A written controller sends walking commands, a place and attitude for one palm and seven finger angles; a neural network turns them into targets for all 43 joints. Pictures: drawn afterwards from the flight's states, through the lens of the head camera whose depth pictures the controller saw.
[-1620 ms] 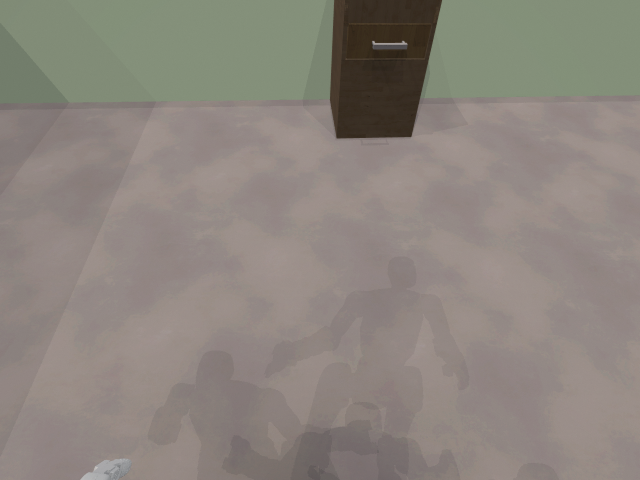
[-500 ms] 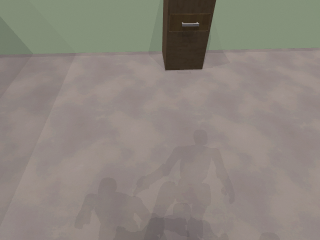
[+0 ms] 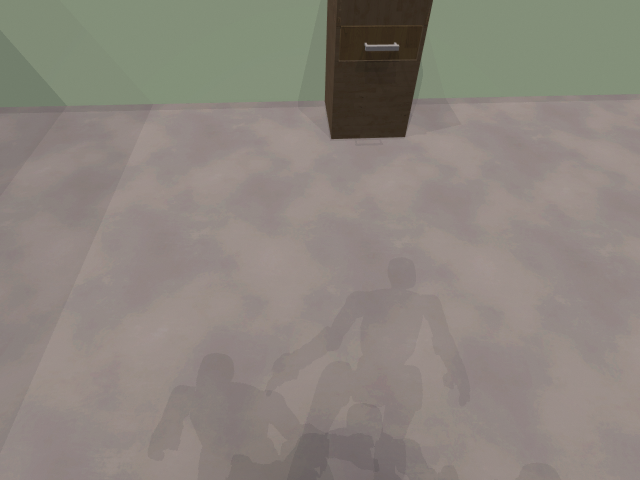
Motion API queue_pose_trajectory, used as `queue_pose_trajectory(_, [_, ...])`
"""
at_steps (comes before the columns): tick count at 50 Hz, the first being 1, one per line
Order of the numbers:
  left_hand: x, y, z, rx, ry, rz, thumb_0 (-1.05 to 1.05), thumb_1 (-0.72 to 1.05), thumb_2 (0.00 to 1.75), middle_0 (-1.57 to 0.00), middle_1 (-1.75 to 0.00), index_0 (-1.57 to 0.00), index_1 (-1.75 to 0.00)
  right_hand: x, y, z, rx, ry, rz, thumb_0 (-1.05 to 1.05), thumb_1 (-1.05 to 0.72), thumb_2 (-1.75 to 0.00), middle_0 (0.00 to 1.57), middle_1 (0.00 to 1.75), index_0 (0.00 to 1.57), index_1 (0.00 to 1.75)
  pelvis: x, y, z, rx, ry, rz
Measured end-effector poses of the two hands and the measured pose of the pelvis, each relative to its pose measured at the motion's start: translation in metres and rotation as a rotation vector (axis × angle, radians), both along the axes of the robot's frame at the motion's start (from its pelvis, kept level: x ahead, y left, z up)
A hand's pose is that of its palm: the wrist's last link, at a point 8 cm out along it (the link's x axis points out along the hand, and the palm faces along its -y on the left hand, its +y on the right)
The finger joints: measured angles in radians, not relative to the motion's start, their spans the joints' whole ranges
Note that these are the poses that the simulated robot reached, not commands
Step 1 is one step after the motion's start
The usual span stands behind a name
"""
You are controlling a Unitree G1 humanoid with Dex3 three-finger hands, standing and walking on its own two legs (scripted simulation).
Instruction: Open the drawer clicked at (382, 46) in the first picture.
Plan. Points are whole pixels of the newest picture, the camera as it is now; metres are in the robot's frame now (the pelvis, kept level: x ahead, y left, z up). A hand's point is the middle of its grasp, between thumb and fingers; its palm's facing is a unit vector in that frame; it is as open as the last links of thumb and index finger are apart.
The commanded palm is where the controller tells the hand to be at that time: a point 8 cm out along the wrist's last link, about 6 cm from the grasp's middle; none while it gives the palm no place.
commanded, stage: look at it before walking up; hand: left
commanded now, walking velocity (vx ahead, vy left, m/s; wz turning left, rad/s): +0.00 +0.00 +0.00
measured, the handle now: (381, 46) +2.00 -0.19 -0.25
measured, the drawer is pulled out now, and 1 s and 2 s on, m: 0.00 0.00 0.00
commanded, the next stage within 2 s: walk to a spot facing it in 0.12 s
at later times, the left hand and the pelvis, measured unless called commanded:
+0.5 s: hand out of the picture +0.06 +0.20 -0.17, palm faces -0.11 -0.96 -0.25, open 7.4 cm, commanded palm none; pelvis +0.03 -0.01 -0.01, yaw -8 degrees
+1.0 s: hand (238, 472) +0.18 +0.13 -0.19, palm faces -0.16 -0.98 -0.14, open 7.4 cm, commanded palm none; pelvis +0.22 -0.03 -0.02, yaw -16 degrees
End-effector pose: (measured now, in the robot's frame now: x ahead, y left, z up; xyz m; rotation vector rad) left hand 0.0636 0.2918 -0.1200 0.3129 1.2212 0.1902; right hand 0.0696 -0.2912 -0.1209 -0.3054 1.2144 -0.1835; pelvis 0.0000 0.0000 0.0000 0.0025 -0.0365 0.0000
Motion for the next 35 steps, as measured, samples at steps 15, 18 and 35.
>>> queue_pose_trajectory(15, [0.003,-0.003,-0.003,-0.005,0.005,-0.001,0.01,0.90,0.90,-0.20,-0.30,-0.20,-0.30,-0.002,0.003,-0.001,0.000,0.009,-0.007,0.00,-0.91,-0.90,0.20,0.30,0.20,0.30,0.002,0.001,-0.001,0.000,0.005,-0.012])
queue_pose_trajectory(18, [-0.001,-0.011,-0.009,-0.028,0.040,-0.004,0.00,0.90,0.90,-0.20,-0.30,-0.20,-0.30,-0.007,0.010,-0.007,0.021,0.015,-0.030,0.00,-0.91,-0.90,0.20,0.30,0.20,0.30,0.009,0.001,-0.003,0.000,0.010,-0.039])
queue_pose_trajectory(35, [0.032,-0.107,-0.026,-0.121,0.142,-0.040,0.00,0.90,0.90,-0.20,-0.30,-0.20,-0.30,-0.026,-0.002,-0.037,0.145,0.156,-0.239,0.01,-0.91,-0.90,0.20,0.30,0.20,0.30,0.085,-0.050,-0.013,0.005,0.019,-0.190])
